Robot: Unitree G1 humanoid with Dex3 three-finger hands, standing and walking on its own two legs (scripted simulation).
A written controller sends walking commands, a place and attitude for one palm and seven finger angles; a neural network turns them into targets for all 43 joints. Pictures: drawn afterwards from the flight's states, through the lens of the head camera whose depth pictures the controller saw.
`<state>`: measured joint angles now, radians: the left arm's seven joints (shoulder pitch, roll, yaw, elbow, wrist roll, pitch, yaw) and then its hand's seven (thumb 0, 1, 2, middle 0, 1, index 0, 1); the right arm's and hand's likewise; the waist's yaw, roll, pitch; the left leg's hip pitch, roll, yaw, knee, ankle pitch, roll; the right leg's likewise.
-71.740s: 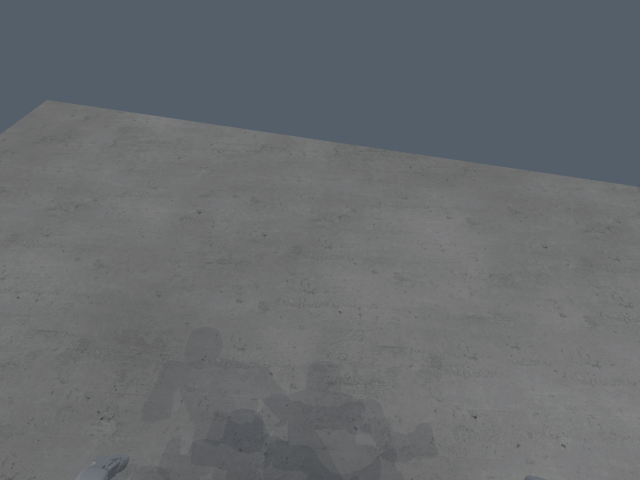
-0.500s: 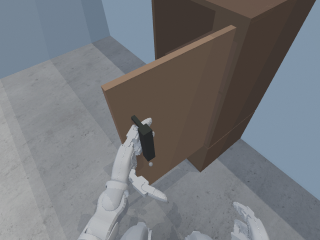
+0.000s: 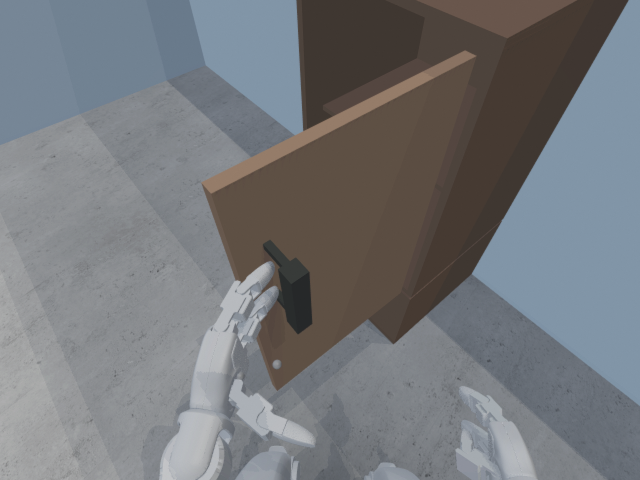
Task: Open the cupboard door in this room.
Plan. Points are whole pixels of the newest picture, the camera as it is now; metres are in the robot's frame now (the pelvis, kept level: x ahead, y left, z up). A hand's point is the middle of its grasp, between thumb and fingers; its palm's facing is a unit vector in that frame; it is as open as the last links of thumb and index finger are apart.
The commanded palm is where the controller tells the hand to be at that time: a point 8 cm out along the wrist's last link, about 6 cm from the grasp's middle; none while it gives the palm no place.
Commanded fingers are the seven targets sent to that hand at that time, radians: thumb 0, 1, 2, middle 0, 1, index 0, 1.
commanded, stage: slide the hand sideways off the handle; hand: left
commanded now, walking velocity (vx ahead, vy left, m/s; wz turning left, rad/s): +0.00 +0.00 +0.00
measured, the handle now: (286, 287) +0.34 +0.06 +0.06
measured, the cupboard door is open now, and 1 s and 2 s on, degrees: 89 88 88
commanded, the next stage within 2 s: draw the hand back to the body in 0.50 s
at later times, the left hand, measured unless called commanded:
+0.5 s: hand (213, 395) +0.21 +0.13 +0.05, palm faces -0.01 -1.00 -0.02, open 16.1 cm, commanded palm +0.19 +0.18 +0.06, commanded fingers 0.00 -0.50 0.30 -0.15 -0.30 -0.15 -0.30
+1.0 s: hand (162, 390) +0.20 +0.16 +0.11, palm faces -0.04 -1.00 -0.05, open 16.3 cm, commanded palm +0.17 +0.22 +0.13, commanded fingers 0.00 -0.47 0.31 -0.15 -0.30 -0.15 -0.30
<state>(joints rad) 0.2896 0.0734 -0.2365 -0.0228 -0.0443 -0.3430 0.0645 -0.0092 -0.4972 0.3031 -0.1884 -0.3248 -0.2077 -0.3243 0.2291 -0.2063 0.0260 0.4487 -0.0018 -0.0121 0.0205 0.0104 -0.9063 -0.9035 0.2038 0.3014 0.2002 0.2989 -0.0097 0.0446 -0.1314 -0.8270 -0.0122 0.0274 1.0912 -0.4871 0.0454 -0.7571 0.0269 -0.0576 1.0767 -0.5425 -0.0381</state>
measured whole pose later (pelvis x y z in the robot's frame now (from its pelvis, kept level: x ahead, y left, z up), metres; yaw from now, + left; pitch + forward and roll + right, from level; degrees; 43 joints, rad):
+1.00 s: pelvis +0.01 +0.00 +0.02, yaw +1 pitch +9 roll -2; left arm 0.57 0.23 0.05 -0.30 -0.25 -0.24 -0.18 -0.01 -0.50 0.30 -0.15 -0.30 -0.15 -0.30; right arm 0.28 -0.23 0.04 0.43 0.04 -0.08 -0.05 0.01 -0.90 -0.90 0.21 0.30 0.20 0.30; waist 0.00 0.07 -0.15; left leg -0.70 -0.01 0.00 1.01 -0.47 0.04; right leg -0.61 0.04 -0.08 0.95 -0.51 -0.03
